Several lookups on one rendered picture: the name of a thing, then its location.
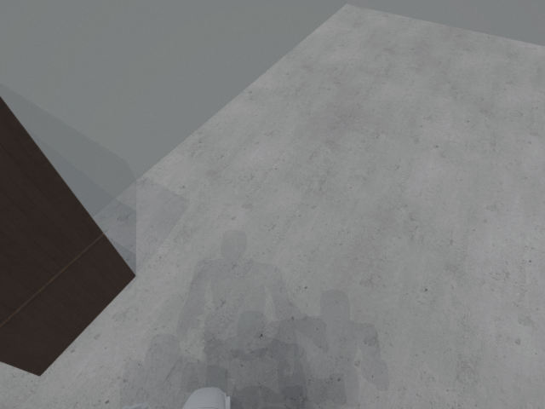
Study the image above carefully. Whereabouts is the left robot thigh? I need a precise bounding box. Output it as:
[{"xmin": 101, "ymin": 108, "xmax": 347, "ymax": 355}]
[{"xmin": 182, "ymin": 387, "xmax": 230, "ymax": 409}]

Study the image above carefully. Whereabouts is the cupboard door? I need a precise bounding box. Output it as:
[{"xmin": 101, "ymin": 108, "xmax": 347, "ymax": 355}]
[{"xmin": 0, "ymin": 111, "xmax": 99, "ymax": 324}]

